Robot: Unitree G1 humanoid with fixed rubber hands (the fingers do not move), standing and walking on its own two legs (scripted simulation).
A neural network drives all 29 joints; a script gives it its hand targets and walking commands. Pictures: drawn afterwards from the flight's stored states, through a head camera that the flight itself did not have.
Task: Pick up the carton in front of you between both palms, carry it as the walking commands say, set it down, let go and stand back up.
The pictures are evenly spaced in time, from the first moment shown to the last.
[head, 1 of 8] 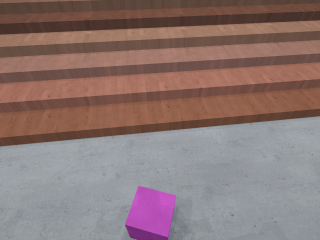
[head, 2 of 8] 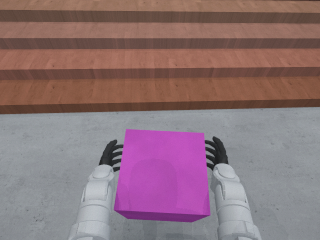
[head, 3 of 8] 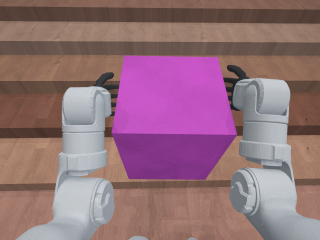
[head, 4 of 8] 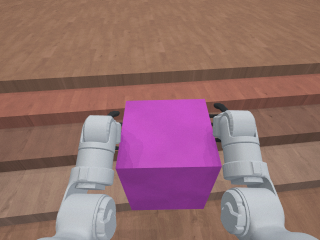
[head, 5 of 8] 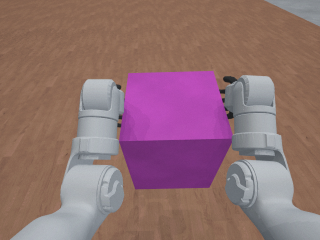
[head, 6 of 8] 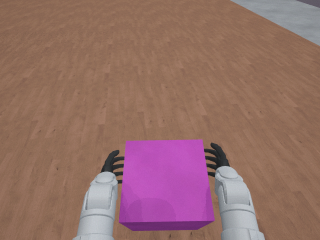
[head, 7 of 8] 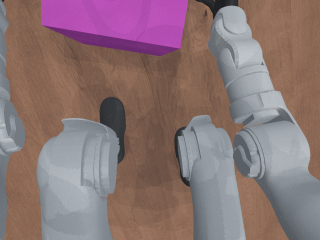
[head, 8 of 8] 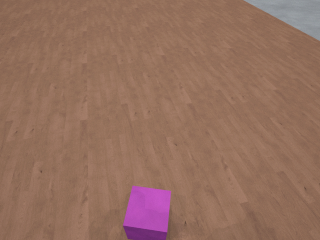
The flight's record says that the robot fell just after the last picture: no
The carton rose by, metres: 1.76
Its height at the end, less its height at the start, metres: +1.02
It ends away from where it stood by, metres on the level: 5.73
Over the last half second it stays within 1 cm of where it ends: yes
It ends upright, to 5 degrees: yes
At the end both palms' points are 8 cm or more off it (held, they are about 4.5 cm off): yes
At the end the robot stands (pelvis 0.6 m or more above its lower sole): yes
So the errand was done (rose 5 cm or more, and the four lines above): yes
